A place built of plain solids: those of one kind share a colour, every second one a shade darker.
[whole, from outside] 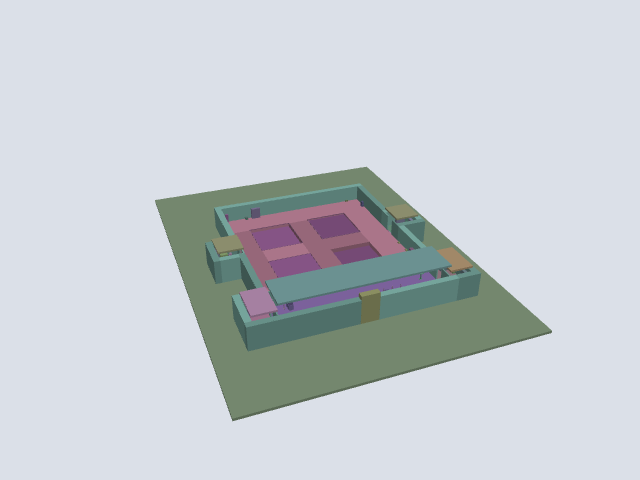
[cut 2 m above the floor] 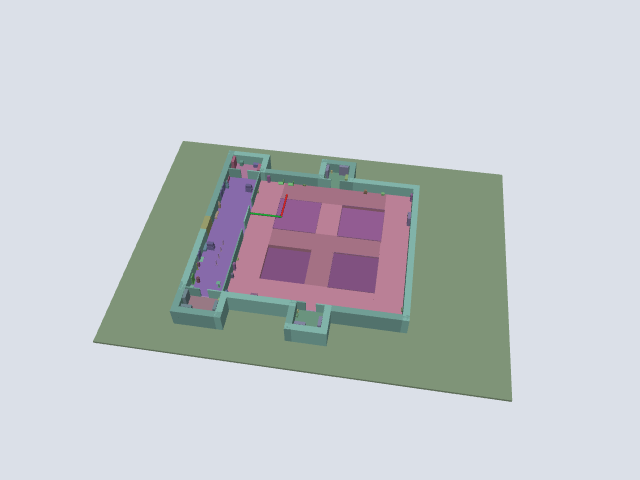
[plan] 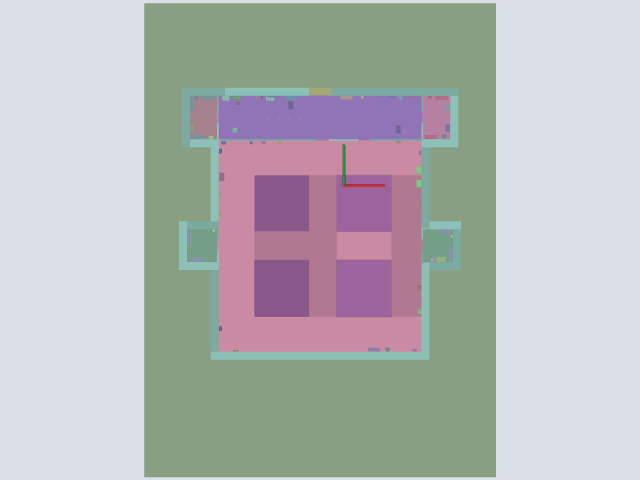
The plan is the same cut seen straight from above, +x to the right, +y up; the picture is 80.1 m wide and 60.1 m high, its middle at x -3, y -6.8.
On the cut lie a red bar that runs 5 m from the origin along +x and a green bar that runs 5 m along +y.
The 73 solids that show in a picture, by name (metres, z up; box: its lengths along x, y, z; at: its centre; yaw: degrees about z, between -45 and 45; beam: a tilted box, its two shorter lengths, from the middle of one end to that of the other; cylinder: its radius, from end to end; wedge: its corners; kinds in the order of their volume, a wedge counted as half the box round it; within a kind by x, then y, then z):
{
 "ground_under_all_1": {"box": [44.06, 59.33, 0.4], "at": [-2.99, -6.83, -1.46]},
 "wall_1": {"box": [1.0, 6.1, 3.92], "at": [-20.14, -7.5, 0.65]},
 "wall_2": {"box": [1.0, 7.45, 3.92], "at": [-19.79, 8.53, 0.65]},
 "wall_3": {"box": [4.95, 1.0, 3.92], "at": [-18.16, -10.05, 0.65]},
 "wall_4": {"box": [4.95, 1.0, 3.92], "at": [-18.16, -4.94, 0.65]},
 "wall_5": {"box": [4.6, 1.0, 3.92], "at": [-17.99, 5.3, 0.65]},
 "wall_6": {"box": [5.4, 1.0, 3.92], "at": [-17.59, 11.76, 0.65]},
 "wall_7": {"box": [1.0, 12.16, 3.92], "at": [-16.19, -15.72, 0.65]},
 "wall_8": {"box": [1.0, 11.15, 3.92], "at": [-16.19, 0.23, 0.65]},
 "wall_9": {"box": [0.2, 1.4, 3.92], "at": [-15.79, -8.94, 0.65]},
 "wall_10": {"box": [0.2, 1.5, 3.92], "at": [-15.79, -5.99, 0.65]},
 "wall_11": {"box": [0.2, 2.33, 3.92], "at": [-15.79, 6.77, 0.65]},
 "wall_12": {"box": [0.2, 2.33, 3.92], "at": [-15.79, 10.29, 0.65]},
 "wall_13": {"box": [12.3, 1.0, 3.92], "at": [-10.54, 11.76, 0.65]},
 "wall_14": {"box": [12.5, 0.2, 3.92], "at": [-9.64, 5.71, 0.65]},
 "wall_15": {"box": [27.4, 1.0, 3.92], "at": [-2.99, -21.3, 0.65]},
 "wall_16": {"box": [3.67, 0.2, 3.92], "at": [-0.05, 5.71, 0.65]},
 "wall_17": {"box": [12.3, 1.0, 3.92], "at": [4.56, 11.76, 0.65]},
 "wall_18": {"box": [6.63, 0.2, 3.92], "at": [6.6, 5.71, 0.65]},
 "wall_19": {"box": [0.2, 1.5, 3.92], "at": [9.81, -9.0, 0.65]},
 "wall_20": {"box": [0.2, 1.41, 3.92], "at": [9.81, -6.04, 0.65]},
 "wall_21": {"box": [0.2, 2.33, 3.92], "at": [9.81, 6.77, 0.65]},
 "wall_22": {"box": [0.2, 2.33, 3.92], "at": [9.81, 10.29, 0.65]},
 "wall_23": {"box": [1.0, 12.16, 3.92], "at": [10.21, -15.72, 0.65]},
 "wall_24": {"box": [1.0, 11.15, 3.92], "at": [10.21, 0.23, 0.65]},
 "wall_25": {"box": [5.4, 1.0, 3.92], "at": [11.61, 11.76, 0.65]},
 "wall_26": {"box": [4.6, 1.0, 3.92], "at": [12.01, 5.3, 0.65]},
 "wall_27": {"box": [4.95, 1.0, 3.92], "at": [12.19, -10.05, 0.65]},
 "wall_28": {"box": [4.95, 1.0, 3.92], "at": [12.19, -4.94, 0.65]},
 "wall_29": {"box": [1.0, 7.45, 3.92], "at": [13.81, 8.53, 0.65]},
 "wall_30": {"box": [1.0, 6.1, 3.92], "at": [14.16, -7.5, 0.65]},
 "floor_gang_1": {"box": [4.6, 17.7, 1.31], "at": [-13.49, -7.54, -0.66]},
 "floor_gang_2": {"box": [6.8, 3.6, 1.31], "at": [-7.79, -7.5, -0.66]},
 "floor_gang_3": {"box": [25.6, 4.5, 1.31], "at": [-2.99, -18.64, -0.66]},
 "floor_gang_4": {"box": [25.6, 4.4, 1.31], "at": [-2.99, 3.5, -0.66]},
 "floor_gang_5": {"box": [3.5, 17.7, 1.31], "at": [-2.64, -7.54, -0.66]},
 "floor_gang_6": {"box": [6.85, 3.6, 1.31], "at": [2.54, -7.5, -0.66]},
 "floor_gang_7": {"box": [3.85, 17.7, 1.31], "at": [7.88, -7.54, -0.66]},
 "floor_foyer_1": {"box": [25.6, 5.65, 1.31], "at": [-2.99, 8.53, -0.66]},
 "step_tier_1": {"box": [6.8, 7.1, 1.15], "at": [-7.79, -12.85, -0.73]},
 "step_tier_2": {"box": [6.8, 7.0, 0.6], "at": [-7.79, -2.19, -1.01]},
 "step_tier_3": {"box": [6.85, 7.1, 0.78], "at": [2.54, -12.85, -0.92]},
 "step_tier_4": {"box": [6.85, 7.0, 1.31], "at": [2.54, -2.19, -0.66]},
 "floor_side_1": {"box": [3.95, 4.3, 1.31], "at": [-17.77, -7.49, -0.66]},
 "floor_side_2": {"box": [3.95, 4.3, 1.31], "at": [11.79, -7.49, -0.66]},
 "ceil_foyer_1": {"box": [25.6, 5.65, 0.3], "at": [-2.99, 8.53, 4.35]},
 "floor_cloaks_1": {"box": [3.6, 5.65, 1.31], "at": [11.61, 8.53, -0.66]},
 "floor_store_1": {"box": [3.6, 5.65, 1.31], "at": [-17.59, 8.53, -0.66]},
 "door_leaf_1": {"box": [2.8, 0.97, 4.58], "at": [-2.99, 11.77, 0.98]},
 "ceil_side_1": {"box": [3.95, 4.3, 0.3], "at": [-17.77, -7.5, 3.4]},
 "ceil_side_2": {"box": [3.95, 4.3, 0.3], "at": [11.79, -7.5, 3.4]},
 "shelves_side_1": {"box": [0.5, 1.6, 2.0], "at": [-19.36, -6.5, 1.0]},
 "shelves_side_2": {"box": [1.6, 0.5, 2.0], "at": [-18.59, -9.27, 1.0]},
 "shelves_side_3": {"box": [1.6, 0.5, 2.0], "at": [12.61, -5.72, 1.0]},
 "shelves_side_4": {"box": [0.5, 1.6, 2.0], "at": [13.38, -8.49, 1.0]},
 "ceil_cloaks_1": {"box": [3.6, 5.65, 0.3], "at": [11.61, 8.53, 3.4]},
 "ceil_store_1": {"box": [3.6, 5.65, 0.3], "at": [-17.59, 8.53, 3.4]},
 "shelves_store_1": {"box": [0.5, 1.6, 2.0], "at": [-19.01, 10.21, 1.0]},
 "shelves_store_2": {"box": [1.6, 0.5, 2.0], "at": [-18.24, 6.08, 1.0]},
 "shelves_store_3": {"box": [1.6, 0.5, 2.0], "at": [-16.94, 10.97, 1.0]},
 "shelves_cloaks_1": {"box": [1.6, 0.5, 2.0], "at": [10.96, 6.08, 1.0]},
 "shelves_cloaks_2": {"box": [1.6, 0.5, 2.0], "at": [12.26, 10.97, 1.0]},
 "lockers_1": {"box": [1.5, 0.48, 1.8], "at": [3.77, -20.52, 0.9]},
 "case_side_1": {"box": [1.2, 0.6, 0.66], "at": [12.16, -9.21, 0.42]},
 "cart_1": {"box": [0.58, 0.98, 0.58], "at": [-15.3, 1.1, 1.21]},
 "cart_foyer_1": {"box": [0.58, 0.98, 0.58], "at": [-6.67, 10.08, 1.21]},
 "bench_foyer_1": {"box": [1.4, 0.5, 0.46], "at": [-6.64, 10.97, 0.22]},
 "kerb_1": {"box": [0.05, 7.1, 0.09], "at": [-11.21, -12.85, 0.04]},
 "kerb_2": {"box": [6.94, 0.06, 0.09], "at": [-7.77, -9.27, 0.04]},
 "kerb_3": {"box": [0.09, 7.1, 0.1], "at": [-4.34, -12.85, 0.05]},
 "kerb_4": {"box": [0.09, 7.1, 0.09], "at": [-0.94, -12.85, 0.04]},
 "kerb_5": {"box": [0.05, 7.0, 0.09], "at": [-0.92, -2.19, 0.04]},
 "kerb_6": {"box": [6.96, 0.06, 0.06], "at": [2.54, -5.72, 0.02]}
}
